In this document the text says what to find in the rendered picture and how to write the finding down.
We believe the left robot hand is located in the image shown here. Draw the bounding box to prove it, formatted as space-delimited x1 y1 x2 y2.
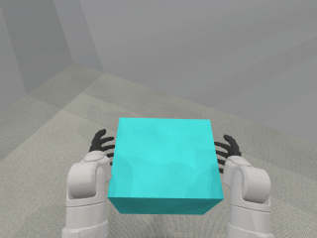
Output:
89 129 116 166

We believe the right robot hand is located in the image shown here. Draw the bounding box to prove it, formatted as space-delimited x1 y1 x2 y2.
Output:
214 134 242 174

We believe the carton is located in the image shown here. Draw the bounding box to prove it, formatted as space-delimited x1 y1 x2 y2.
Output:
107 117 224 215

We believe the right robot forearm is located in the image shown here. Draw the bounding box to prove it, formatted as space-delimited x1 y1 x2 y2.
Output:
222 156 274 238

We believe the left robot forearm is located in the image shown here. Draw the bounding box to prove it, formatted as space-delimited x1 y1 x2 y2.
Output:
61 150 112 238

